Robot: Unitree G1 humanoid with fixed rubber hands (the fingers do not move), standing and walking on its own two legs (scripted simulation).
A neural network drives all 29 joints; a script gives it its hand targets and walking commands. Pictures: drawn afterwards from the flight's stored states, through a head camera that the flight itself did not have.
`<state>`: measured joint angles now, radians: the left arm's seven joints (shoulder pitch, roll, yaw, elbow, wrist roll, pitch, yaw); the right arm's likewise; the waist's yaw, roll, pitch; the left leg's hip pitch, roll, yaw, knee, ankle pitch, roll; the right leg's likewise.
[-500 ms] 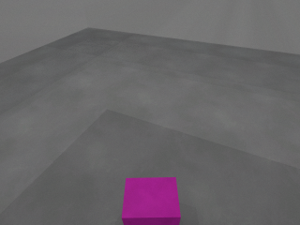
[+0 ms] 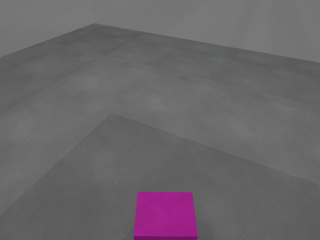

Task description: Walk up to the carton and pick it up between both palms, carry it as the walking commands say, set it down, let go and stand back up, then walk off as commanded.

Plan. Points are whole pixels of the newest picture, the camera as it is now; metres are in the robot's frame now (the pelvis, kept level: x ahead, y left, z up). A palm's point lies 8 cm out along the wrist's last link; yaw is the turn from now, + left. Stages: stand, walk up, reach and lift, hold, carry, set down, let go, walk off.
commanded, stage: walk off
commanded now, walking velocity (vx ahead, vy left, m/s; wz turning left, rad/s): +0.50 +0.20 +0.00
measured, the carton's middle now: (164, 224) +0.42 +0.01 -0.62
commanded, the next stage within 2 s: none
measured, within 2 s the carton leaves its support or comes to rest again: neither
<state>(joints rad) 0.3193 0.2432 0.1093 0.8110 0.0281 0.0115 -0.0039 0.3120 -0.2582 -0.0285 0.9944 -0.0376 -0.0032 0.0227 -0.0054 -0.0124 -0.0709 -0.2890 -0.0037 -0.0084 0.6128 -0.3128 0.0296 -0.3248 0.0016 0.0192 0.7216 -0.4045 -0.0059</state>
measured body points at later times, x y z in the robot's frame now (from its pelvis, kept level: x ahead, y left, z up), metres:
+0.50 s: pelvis +0.13 -0.01 +0.01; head +0.10 -0.03 +0.45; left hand +0.14 +0.25 -0.12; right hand +0.17 -0.27 -0.15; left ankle +0.16 +0.15 -0.66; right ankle +0.10 -0.11 -0.73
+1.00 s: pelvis +0.22 +0.06 +0.01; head +0.22 +0.07 +0.46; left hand +0.30 +0.33 -0.12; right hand +0.28 -0.19 -0.13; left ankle +0.28 +0.21 -0.73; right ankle +0.18 -0.11 -0.66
